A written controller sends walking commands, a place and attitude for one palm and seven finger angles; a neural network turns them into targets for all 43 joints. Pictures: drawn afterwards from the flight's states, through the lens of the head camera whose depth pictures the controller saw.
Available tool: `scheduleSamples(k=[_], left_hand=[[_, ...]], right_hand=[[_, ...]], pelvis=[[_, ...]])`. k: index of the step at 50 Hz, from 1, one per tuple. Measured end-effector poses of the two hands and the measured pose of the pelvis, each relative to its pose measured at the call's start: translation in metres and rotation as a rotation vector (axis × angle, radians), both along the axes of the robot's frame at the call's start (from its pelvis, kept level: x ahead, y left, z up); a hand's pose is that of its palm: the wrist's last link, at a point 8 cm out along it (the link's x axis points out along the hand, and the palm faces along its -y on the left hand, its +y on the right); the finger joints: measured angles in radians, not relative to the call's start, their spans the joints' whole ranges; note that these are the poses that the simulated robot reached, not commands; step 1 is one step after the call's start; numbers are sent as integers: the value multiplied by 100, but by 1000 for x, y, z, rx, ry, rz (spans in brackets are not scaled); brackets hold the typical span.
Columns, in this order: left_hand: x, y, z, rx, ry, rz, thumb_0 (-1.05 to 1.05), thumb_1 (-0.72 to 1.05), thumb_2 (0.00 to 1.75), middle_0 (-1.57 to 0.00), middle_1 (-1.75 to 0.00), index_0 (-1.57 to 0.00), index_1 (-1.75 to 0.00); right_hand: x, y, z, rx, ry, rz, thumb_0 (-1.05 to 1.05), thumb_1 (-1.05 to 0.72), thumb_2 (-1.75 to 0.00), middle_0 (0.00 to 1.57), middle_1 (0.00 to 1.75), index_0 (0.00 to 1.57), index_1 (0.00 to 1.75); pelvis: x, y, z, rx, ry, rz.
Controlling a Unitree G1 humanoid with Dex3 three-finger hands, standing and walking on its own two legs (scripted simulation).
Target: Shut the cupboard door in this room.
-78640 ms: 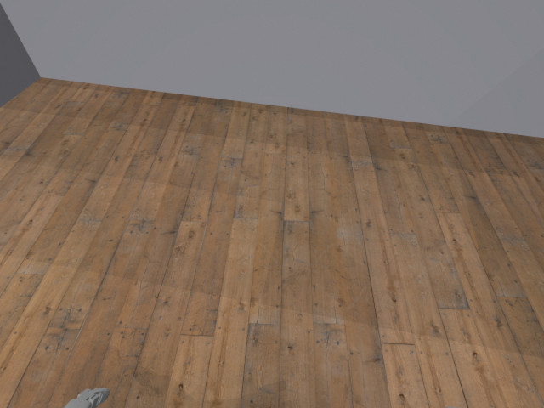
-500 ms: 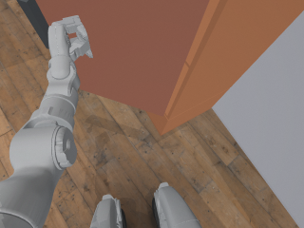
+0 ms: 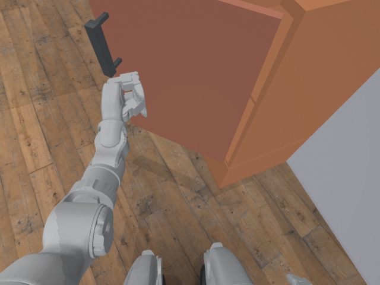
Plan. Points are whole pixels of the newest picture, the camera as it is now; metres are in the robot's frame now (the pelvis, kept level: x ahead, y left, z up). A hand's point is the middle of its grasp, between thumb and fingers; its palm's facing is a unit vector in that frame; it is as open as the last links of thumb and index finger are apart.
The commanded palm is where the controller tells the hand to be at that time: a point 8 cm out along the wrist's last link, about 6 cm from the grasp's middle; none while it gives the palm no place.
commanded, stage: draw the hand back to the body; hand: left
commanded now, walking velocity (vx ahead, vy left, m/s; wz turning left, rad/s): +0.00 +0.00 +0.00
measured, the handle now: (107, 46) +0.67 +0.16 +0.05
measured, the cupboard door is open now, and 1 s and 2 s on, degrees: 42 42 42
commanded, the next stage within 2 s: step back with the hand held close in 1.64 s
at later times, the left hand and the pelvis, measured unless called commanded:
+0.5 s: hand (90, 121) +0.39 +0.14 +0.13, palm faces -0.01 -1.00 -0.04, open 3.1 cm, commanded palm +0.35 +0.19 +0.14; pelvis +0.01 +0.00 +0.05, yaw -1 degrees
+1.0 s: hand out of the picture +0.28 +0.24 +0.20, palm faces +0.29 -0.91 -0.30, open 4.2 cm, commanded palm +0.24 +0.28 +0.23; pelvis +0.04 +0.02 +0.09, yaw +0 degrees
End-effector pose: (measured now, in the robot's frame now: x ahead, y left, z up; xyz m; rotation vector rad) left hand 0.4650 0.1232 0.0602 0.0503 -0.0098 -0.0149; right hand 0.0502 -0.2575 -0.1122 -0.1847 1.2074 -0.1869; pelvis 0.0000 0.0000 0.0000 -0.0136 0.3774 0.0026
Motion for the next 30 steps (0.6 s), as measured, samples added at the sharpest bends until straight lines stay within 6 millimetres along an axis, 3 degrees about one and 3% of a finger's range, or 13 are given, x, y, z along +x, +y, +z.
scheduleSamples(k=[9,13,17,22,30], left_hand=[[0,7,12,-22,-35,12,2,90,90,-131,-150,-130,-150],[-23,26,21,-2,-27,19,2,90,90,-130,-150,-130,-150],[-53,47,35,-4,-9,36,2,90,90,-130,-150,-130,-150],[-82,64,60,-15,-51,26,2,90,90,-131,-150,-130,-150],[-123,84,85,7,-48,-8,2,90,90,-127,-146,-126,-146]], right_hand=[[-15,5,-1,14,-1,-28,1,-91,-90,20,30,20,30],[-22,10,8,43,6,-62,1,-91,-90,20,30,20,30],[-17,14,24,49,-17,-68,1,-91,-90,20,30,20,30],[11,11,46,18,-104,-35,1,-91,-90,20,30,20,30],[87,13,82,-9,-344,25,1,-91,-90,20,30,20,30]], pelvis=[[-6,1,0,7,-4,-18],[-2,2,13,13,-45,-38],[3,2,30,11,-101,-39],[8,3,45,2,-161,-21],[15,9,58,2,-241,-15]])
